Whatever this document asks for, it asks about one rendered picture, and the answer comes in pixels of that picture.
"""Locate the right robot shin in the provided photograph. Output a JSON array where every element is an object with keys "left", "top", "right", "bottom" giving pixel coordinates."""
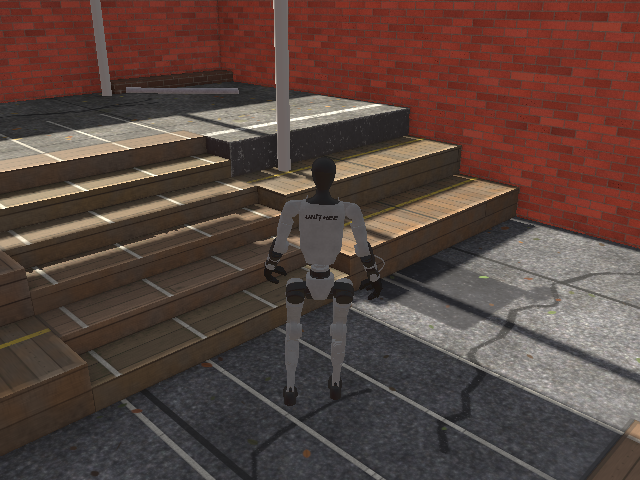
[{"left": 331, "top": 324, "right": 347, "bottom": 387}]

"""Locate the left robot forearm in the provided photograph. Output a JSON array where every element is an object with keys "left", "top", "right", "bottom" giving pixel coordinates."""
[{"left": 265, "top": 238, "right": 283, "bottom": 270}]

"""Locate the robot head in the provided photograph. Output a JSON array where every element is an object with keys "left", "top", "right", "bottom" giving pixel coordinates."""
[{"left": 306, "top": 157, "right": 340, "bottom": 205}]

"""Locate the robot right hand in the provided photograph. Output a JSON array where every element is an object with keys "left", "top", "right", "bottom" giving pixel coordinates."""
[{"left": 359, "top": 278, "right": 383, "bottom": 300}]

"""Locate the left robot upper arm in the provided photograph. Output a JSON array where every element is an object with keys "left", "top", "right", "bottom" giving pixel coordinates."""
[{"left": 273, "top": 200, "right": 302, "bottom": 254}]

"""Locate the right robot upper arm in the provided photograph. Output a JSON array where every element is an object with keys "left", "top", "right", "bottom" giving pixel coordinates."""
[{"left": 343, "top": 202, "right": 371, "bottom": 257}]

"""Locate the robot left hand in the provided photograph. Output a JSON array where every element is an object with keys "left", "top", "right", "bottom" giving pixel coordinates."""
[{"left": 264, "top": 266, "right": 287, "bottom": 284}]

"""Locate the right robot forearm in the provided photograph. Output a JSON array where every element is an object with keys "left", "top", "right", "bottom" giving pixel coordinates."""
[{"left": 360, "top": 242, "right": 380, "bottom": 282}]

